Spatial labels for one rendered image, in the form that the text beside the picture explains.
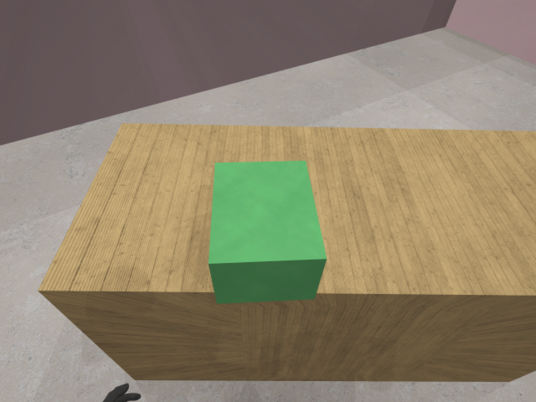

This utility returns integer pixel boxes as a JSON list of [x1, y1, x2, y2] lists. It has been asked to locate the pedestal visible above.
[[38, 123, 536, 382]]

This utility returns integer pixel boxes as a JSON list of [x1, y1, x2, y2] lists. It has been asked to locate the left robot hand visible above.
[[103, 384, 141, 402]]

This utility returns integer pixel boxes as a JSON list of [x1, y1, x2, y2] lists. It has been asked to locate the carton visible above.
[[209, 161, 327, 304]]

